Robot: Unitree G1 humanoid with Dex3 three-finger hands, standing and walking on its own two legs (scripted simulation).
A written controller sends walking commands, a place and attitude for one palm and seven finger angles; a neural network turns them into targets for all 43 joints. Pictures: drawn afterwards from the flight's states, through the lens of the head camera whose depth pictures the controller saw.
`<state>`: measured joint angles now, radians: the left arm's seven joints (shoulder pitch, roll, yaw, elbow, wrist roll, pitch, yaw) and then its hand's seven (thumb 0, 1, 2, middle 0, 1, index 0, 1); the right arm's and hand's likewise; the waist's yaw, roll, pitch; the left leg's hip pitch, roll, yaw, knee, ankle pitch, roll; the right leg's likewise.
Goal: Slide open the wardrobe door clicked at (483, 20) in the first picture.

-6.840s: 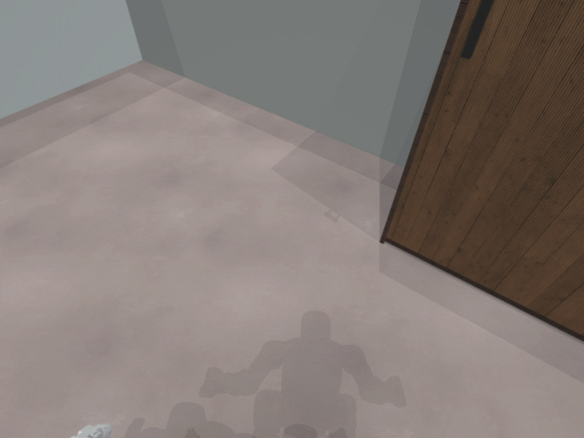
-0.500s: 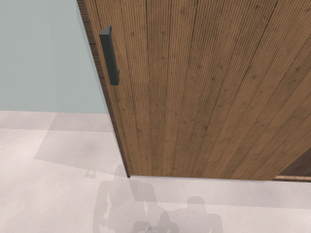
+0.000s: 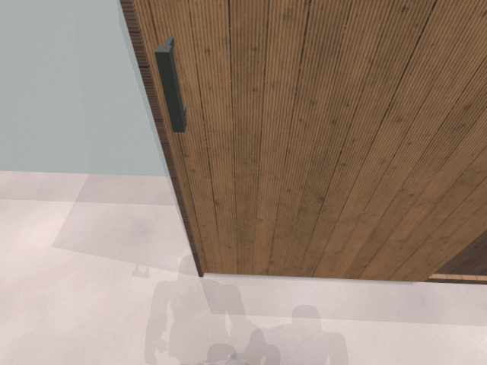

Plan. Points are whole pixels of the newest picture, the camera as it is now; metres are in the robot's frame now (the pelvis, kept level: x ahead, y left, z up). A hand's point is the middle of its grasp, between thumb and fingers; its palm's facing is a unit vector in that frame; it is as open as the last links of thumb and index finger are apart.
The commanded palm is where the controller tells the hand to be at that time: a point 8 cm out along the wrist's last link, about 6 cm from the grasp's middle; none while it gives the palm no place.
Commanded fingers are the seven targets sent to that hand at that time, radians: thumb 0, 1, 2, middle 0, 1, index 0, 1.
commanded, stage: shuffle to correct the standing spot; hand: left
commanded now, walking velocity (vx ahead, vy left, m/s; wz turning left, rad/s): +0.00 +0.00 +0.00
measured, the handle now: (174, 86) +0.53 +0.16 +0.18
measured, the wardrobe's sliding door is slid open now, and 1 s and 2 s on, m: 0.00 0.00 0.00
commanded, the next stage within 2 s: come to a stop and stand still in 0.28 s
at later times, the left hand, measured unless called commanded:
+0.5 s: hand out of the picture +0.05 +0.18 -0.19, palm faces +0.10 -0.98 -0.18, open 7.3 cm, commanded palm none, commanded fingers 0.00 0.90 0.90 -0.20 -0.30 -0.20 -0.30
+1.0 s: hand out of the picture +0.09 +0.18 -0.18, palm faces +0.03 -0.97 -0.24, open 7.3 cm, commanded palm none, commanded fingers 0.00 0.90 0.90 -0.20 -0.30 -0.20 -0.30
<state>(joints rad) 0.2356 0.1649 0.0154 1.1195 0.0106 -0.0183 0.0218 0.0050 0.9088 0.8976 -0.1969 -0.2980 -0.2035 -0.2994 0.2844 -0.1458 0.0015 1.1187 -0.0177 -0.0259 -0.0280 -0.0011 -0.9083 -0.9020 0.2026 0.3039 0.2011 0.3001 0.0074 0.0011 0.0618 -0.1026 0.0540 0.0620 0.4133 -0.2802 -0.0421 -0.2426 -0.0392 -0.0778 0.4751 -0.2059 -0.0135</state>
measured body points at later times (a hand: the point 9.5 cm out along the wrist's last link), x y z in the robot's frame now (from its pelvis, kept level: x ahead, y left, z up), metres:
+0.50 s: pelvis +0.06 +0.01 -0.01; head +0.09 +0.01 +0.43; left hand +0.04 +0.23 -0.17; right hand -0.01 -0.18 -0.17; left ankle -0.02 +0.13 -0.72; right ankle +0.04 -0.09 -0.74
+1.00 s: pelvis +0.06 +0.00 -0.01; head +0.09 -0.01 +0.44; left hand +0.09 +0.24 -0.16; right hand +0.09 -0.23 -0.17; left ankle +0.04 +0.13 -0.74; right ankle +0.04 -0.09 -0.74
